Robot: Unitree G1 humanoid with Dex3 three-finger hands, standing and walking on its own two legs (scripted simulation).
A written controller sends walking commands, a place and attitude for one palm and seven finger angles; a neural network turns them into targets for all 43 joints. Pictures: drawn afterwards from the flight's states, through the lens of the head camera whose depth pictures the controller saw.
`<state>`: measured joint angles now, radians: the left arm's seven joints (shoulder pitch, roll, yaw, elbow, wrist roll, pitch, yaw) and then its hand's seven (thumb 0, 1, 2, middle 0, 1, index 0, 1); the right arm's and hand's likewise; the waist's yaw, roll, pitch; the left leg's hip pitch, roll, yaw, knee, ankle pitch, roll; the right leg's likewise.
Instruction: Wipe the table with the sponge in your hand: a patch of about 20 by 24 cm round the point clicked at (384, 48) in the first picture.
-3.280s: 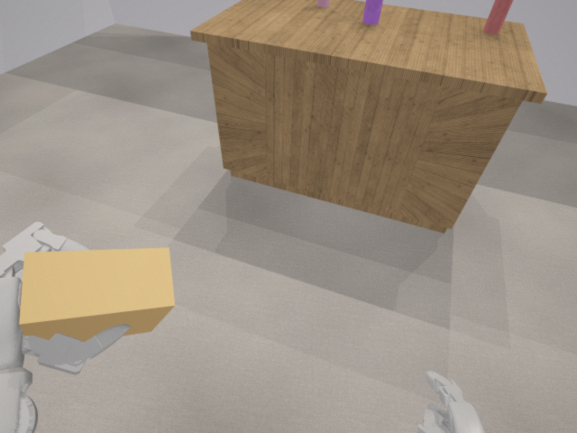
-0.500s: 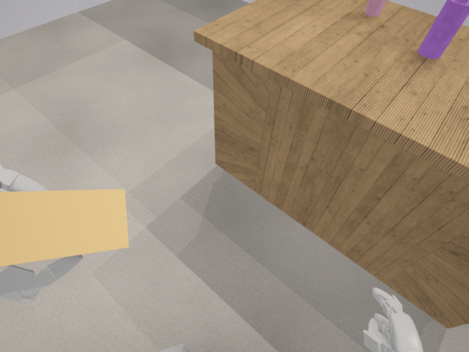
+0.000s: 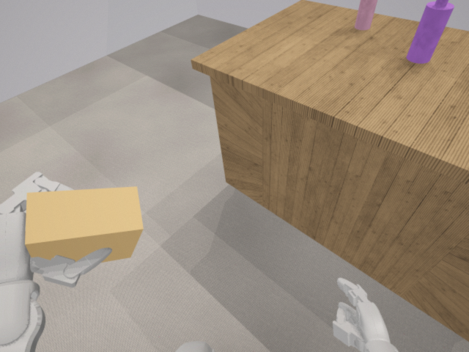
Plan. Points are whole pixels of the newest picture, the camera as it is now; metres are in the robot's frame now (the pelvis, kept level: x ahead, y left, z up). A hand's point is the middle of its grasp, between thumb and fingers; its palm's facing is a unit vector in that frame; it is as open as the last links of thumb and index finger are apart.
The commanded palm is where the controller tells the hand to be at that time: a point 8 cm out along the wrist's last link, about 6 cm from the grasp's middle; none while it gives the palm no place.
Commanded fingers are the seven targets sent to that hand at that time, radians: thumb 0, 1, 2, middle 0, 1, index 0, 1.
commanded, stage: turn to face it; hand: left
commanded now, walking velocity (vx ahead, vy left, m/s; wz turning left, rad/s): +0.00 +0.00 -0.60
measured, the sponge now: (103, 228) +0.24 +0.21 +0.15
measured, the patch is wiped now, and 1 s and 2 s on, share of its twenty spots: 0.00 0.00 0.00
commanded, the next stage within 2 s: take the last steps up to it in 1.60 s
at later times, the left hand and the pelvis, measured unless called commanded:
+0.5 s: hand (128, 247) +0.20 +0.15 +0.18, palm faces +0.15 -0.90 -0.40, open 10.0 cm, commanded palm +0.16 +0.21 +0.19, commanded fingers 0.00 0.10 1.30 -1.20 -1.60 -1.20 -1.60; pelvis -0.07 -0.02 +0.01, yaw -16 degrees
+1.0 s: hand (257, 305) +0.14 -0.01 +0.19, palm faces -0.22 -0.82 -0.52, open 10.0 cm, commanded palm +0.13 +0.08 +0.19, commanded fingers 0.00 0.10 1.30 -1.20 -1.60 -1.20 -1.60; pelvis -0.16 -0.06 +0.00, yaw -34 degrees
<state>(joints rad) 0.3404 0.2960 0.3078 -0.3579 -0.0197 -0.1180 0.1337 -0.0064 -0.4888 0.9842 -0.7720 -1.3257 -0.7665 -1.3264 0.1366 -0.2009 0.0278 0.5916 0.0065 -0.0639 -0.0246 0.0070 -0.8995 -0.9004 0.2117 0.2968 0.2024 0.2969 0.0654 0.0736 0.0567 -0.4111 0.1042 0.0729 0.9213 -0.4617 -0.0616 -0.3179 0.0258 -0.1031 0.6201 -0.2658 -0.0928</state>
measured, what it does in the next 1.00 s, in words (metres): walks backwards, turning right: left foot, then right foot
